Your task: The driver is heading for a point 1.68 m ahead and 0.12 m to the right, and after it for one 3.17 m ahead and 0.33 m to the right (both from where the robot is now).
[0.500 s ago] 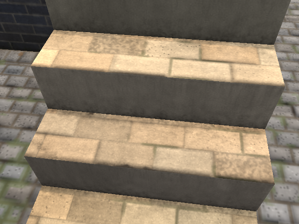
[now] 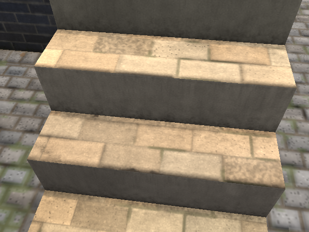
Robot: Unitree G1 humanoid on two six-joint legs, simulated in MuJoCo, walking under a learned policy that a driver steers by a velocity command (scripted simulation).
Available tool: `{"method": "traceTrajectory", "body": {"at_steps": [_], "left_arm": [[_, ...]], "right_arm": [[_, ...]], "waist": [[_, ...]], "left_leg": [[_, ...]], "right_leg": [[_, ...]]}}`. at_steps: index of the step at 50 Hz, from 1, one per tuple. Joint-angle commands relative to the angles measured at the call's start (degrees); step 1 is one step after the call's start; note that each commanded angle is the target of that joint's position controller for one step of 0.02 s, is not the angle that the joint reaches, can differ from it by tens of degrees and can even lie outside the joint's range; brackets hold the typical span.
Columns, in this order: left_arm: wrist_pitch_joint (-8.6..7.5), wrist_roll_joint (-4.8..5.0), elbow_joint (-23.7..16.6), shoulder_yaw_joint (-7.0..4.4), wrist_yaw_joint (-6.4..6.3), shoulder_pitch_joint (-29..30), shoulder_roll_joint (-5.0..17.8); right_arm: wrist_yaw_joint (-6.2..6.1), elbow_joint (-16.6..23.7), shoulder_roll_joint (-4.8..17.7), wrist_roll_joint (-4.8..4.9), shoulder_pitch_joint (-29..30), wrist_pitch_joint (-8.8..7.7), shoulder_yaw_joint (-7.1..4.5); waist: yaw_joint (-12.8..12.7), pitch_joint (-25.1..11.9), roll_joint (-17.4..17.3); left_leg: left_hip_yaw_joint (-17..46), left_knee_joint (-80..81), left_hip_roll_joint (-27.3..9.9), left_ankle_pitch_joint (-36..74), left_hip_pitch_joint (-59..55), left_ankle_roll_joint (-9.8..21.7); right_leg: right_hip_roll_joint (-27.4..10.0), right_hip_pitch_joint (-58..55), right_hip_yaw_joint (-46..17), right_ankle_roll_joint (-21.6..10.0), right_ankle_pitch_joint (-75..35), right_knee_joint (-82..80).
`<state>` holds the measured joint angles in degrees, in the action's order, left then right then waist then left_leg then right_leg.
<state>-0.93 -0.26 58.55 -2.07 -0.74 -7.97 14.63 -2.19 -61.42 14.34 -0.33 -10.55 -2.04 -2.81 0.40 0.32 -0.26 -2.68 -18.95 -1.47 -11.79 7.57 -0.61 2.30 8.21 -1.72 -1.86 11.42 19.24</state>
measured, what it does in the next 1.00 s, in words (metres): stands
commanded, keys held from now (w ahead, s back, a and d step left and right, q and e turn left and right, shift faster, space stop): no key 0.18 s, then w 0.42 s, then no key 0.40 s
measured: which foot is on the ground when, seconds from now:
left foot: down 0.00-1.00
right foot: down 0.00-1.00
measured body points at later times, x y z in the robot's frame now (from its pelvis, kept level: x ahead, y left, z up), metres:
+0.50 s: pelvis +0.01 +0.00 +0.00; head +0.01 +0.00 +0.45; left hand +0.12 +0.25 -0.13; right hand +0.12 -0.24 -0.13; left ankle -0.02 +0.12 -0.75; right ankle -0.01 -0.10 -0.75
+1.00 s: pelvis +0.01 +0.01 +0.00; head +0.02 +0.01 +0.45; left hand +0.12 +0.27 -0.13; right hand +0.11 -0.26 -0.13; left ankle -0.02 +0.13 -0.75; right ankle -0.01 -0.10 -0.75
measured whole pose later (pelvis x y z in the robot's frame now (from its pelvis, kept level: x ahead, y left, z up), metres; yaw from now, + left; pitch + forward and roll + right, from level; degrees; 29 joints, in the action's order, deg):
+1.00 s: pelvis +0.01 +0.01 +0.00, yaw +0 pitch -1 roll +0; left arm -2.5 -0.2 62.9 1.1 -0.7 -4.2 15.9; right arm -0.9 -60.9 15.3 -0.6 -5.5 -2.4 0.1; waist 0.2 1.8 -0.2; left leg -2.9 -14.9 -1.4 -11.0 3.0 -0.5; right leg 2.0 3.3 -2.1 -1.2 10.0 14.3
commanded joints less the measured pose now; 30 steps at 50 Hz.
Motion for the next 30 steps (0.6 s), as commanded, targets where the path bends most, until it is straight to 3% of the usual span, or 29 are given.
{"method": "traceTrajectory", "body": {"at_steps": [1, 5, 6, 9, 10, 11, 15, 24, 28, 30], "left_arm": [[-0.56, 0.07, -2.73, -1.49, -0.26, 0.84, 6.88], [-0.56, 0.11, -2.94, -1.68, -0.33, 0.74, 6.55], [0.02, -0.12, -2.94, -1.99, -0.50, 0.63, 7.45], [0.89, -0.16, -3.39, -2.09, -0.95, 0.33, 6.81], [1.02, -0.28, -3.08, -1.81, -1.01, -0.24, 5.82], [-0.17, -0.81, -1.49, -0.15, -0.90, -0.85, 2.62], [-1.49, -0.42, -1.04, 0.18, -0.85, 2.34, 5.26], [-2.95, 0.07, -0.37, 1.45, -0.72, 4.73, 4.75], [-3.26, -0.10, -0.76, 1.98, -0.53, 6.48, 4.81], [-3.32, -0.01, -0.83, 2.13, -0.41, 6.71, 5.11]], "right_arm": [[-0.19, 2.03, 6.72, 0.05, -0.42, -0.50, -1.31], [-0.18, 2.12, 6.44, 0.09, -0.40, -0.50, -1.44], [0.30, 2.25, 6.72, -0.43, -0.11, -0.81, -1.45], [0.97, 2.06, 6.33, -0.22, 0.13, -1.29, -1.45], [1.02, 1.61, 5.32, -0.32, -0.29, -1.28, -1.14], [0.77, 1.86, 2.14, -1.73, 1.29, -0.30, 0.50], [0.73, 2.57, 5.21, -1.12, 3.23, -0.29, 0.61], [0.66, 3.34, 4.54, -0.25, 6.37, -1.49, 1.56], [0.77, 4.13, 4.38, -0.34, 8.27, -1.83, 1.95], [0.83, 4.35, 4.72, -0.19, 8.62, -1.90, 2.05]], "waist": [[-0.03, -1.69, 0.29], [-0.01, -1.64, 0.27], [-0.20, -2.03, 1.04], [-0.36, -2.01, -0.20], [-0.38, -3.09, -0.30], [-0.60, -2.00, -0.51], [0.08, -0.21, 0.31], [-0.10, -1.57, -0.29], [-0.05, -2.13, 0.01], [-0.08, -3.86, -0.06]], "left_leg": [[3.65, 2.21, -3.85, 7.86, 0.00, 1.81], [3.71, 2.09, -3.81, 8.20, -0.12, 1.89], [3.50, 1.50, -3.86, 8.83, 0.41, 1.82], [3.29, 1.33, -3.73, 8.42, 1.52, 1.63], [3.20, 2.12, -3.61, 5.93, 1.04, 1.56], [4.49, 3.88, -5.59, 6.64, -0.72, 0.86], [5.08, 6.12, -5.71, 7.51, -3.01, 0.95], [5.13, 8.25, -6.23, 12.15, -6.03, 0.77], [4.62, 8.08, -6.88, 15.96, -6.61, 0.77], [4.51, 7.86, -6.98, 17.37, -7.28, 0.76]], "right_leg": [[-6.05, -0.62, -5.16, -2.15, -11.91, -2.24], [-6.03, -0.65, -5.11, -2.06, -12.11, -2.08], [-5.66, -1.42, -5.19, -2.41, -12.65, -1.35], [-5.87, -2.01, -5.52, -2.85, -12.53, -0.93], [-5.71, -2.67, -5.48, -2.88, -9.31, -1.79], [-8.05, -2.83, -6.24, -1.61, -8.22, -4.73], [-7.42, -2.99, -6.07, -0.40, -8.18, -7.18], [-8.03, -5.67, -5.69, -0.12, -14.39, -8.79], [-8.82, -6.61, -5.35, -0.28, -19.70, -8.55], [-9.04, -7.63, -5.29, -0.31, -21.73, -8.15]]}}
